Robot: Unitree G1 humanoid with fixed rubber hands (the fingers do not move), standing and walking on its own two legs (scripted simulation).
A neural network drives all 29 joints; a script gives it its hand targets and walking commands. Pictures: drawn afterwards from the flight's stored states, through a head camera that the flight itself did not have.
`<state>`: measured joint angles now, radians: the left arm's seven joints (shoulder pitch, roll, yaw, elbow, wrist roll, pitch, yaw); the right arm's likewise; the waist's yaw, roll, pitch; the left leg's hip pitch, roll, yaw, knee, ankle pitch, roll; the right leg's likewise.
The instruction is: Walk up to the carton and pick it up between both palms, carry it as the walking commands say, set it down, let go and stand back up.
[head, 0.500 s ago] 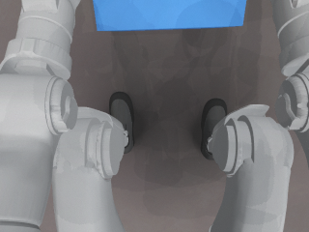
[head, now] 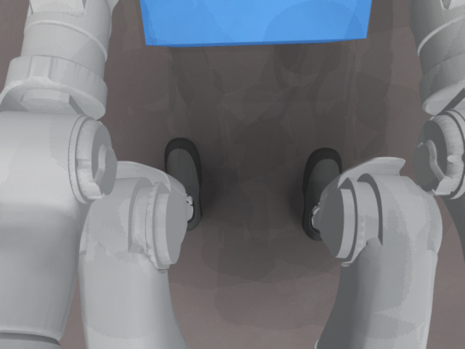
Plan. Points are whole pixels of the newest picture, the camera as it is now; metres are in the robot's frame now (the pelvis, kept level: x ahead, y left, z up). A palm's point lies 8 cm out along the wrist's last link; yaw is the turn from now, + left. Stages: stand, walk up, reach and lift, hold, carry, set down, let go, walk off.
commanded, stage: reach and lift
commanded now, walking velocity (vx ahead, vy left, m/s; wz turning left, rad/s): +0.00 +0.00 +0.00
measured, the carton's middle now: out of the picture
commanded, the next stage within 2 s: none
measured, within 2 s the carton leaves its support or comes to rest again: leaves its support in 0.06 s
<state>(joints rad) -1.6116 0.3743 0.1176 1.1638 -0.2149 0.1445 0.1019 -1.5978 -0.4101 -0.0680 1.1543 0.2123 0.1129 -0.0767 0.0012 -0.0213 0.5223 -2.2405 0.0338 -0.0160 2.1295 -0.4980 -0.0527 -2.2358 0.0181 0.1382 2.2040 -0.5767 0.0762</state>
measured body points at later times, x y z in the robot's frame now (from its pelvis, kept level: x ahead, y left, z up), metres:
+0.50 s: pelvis -0.01 +0.00 +0.00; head +0.36 -0.01 +0.23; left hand +0.57 +0.16 -0.16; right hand +0.57 -0.18 -0.16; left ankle +0.14 +0.14 -0.34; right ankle +0.11 -0.15 -0.34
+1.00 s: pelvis -0.02 +0.00 +0.02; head +0.33 -0.01 +0.28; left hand +0.55 +0.16 -0.11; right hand +0.56 -0.18 -0.10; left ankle +0.14 +0.14 -0.34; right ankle +0.11 -0.15 -0.34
